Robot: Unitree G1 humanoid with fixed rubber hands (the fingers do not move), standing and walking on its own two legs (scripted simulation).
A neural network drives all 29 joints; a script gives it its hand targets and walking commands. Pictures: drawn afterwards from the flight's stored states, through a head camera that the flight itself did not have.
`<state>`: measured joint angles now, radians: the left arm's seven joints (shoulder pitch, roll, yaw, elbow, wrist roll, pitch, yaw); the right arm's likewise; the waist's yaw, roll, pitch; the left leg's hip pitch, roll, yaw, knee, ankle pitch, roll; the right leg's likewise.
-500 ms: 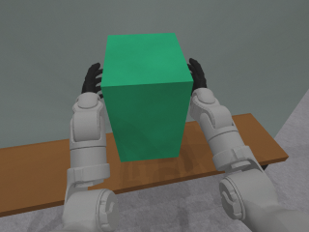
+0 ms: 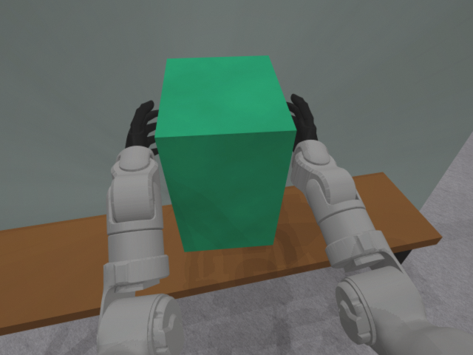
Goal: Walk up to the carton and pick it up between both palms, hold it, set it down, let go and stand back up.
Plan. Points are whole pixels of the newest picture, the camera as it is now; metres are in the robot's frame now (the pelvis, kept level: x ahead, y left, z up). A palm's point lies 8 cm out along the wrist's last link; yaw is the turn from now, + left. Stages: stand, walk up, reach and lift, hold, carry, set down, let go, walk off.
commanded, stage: hold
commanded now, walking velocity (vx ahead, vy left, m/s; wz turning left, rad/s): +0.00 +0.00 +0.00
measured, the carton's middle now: (224, 159) +0.39 +0.01 +0.16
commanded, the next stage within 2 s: none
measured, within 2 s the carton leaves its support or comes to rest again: neither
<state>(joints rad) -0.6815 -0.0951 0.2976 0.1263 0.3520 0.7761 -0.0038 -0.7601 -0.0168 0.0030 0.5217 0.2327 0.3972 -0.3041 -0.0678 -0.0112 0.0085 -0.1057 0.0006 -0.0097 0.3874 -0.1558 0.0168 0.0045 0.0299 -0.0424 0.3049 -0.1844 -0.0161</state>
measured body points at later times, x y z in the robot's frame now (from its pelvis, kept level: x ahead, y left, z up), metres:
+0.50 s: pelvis +0.00 +0.00 +0.00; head -0.04 +0.02 +0.45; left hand +0.38 +0.14 +0.21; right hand +0.39 -0.12 +0.22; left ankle +0.04 +0.10 -0.75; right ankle +0.00 -0.11 -0.75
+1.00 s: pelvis +0.00 +0.00 +0.00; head -0.04 +0.01 +0.45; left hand +0.38 +0.14 +0.21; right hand +0.39 -0.13 +0.21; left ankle +0.04 +0.10 -0.75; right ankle +0.00 -0.11 -0.75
